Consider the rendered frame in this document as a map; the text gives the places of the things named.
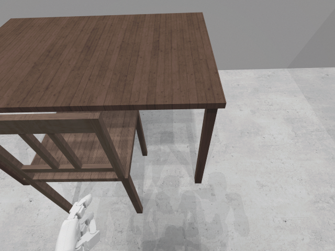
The chair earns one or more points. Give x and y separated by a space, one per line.
78 146

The left robot hand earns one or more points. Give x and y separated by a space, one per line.
72 235

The table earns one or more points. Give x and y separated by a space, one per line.
110 63

